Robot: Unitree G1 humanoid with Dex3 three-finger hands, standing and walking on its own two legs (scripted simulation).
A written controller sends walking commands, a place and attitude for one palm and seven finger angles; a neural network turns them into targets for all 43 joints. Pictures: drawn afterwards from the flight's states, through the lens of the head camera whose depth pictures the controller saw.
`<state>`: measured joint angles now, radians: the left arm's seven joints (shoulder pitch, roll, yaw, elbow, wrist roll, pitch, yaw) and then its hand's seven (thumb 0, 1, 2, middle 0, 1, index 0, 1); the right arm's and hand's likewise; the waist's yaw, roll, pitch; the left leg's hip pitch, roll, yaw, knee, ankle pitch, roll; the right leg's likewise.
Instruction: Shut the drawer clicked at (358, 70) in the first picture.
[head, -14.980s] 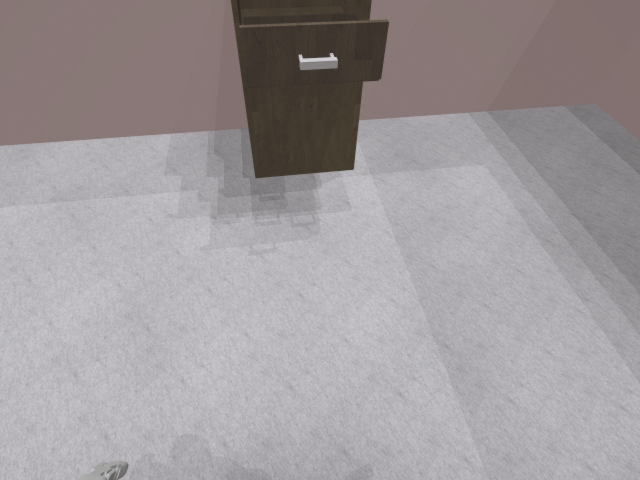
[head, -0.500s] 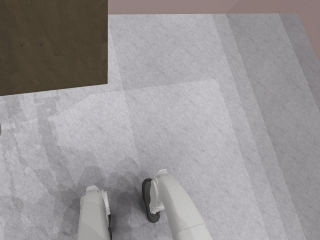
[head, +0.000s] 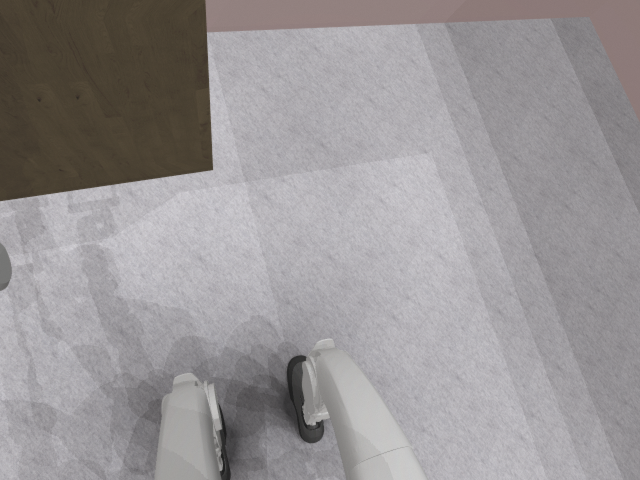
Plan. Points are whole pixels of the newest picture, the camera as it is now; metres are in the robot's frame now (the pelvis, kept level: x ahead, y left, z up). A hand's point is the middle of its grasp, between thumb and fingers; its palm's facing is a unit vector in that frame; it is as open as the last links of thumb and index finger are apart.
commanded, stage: pull the fist back off the drawer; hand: left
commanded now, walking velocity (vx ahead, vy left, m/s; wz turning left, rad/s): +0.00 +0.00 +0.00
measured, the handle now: out of the picture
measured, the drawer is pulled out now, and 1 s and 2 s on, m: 0.00 0.00 0.00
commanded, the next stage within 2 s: draw the hand back to the body in 0.24 s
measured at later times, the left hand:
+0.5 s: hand out of the picture +0.58 +0.23 +0.09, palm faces +0.09 -0.99 -0.06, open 3.3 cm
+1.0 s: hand out of the picture +0.40 +0.23 +0.19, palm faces +0.22 -0.94 -0.25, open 3.3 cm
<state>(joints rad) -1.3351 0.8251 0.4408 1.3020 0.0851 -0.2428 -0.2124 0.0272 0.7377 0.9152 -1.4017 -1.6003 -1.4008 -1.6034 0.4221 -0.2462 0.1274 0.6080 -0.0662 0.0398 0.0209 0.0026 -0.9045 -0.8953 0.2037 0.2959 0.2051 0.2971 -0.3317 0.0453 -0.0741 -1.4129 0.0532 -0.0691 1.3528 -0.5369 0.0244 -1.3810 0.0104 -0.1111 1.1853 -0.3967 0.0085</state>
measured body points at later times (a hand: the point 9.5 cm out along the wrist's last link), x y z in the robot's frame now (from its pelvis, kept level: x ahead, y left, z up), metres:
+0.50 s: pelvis +0.06 +0.00 +0.05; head +0.24 +0.03 +0.46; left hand +0.57 +0.28 +0.09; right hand +0.06 -0.26 -0.06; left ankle +0.03 +0.10 -0.60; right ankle +0.07 -0.13 -0.60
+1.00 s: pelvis +0.08 +0.00 +0.11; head +0.12 -0.01 +0.56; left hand +0.38 +0.28 +0.20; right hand +0.25 -0.24 +0.02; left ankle +0.03 +0.10 -0.60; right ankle +0.07 -0.13 -0.60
